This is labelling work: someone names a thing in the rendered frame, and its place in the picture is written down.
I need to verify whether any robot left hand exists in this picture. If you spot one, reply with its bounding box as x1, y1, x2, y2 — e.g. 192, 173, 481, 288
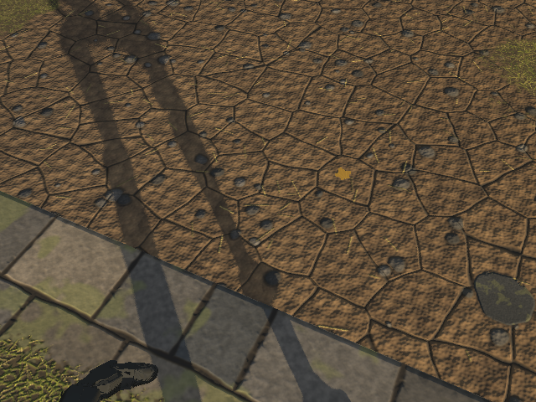
59, 360, 158, 402

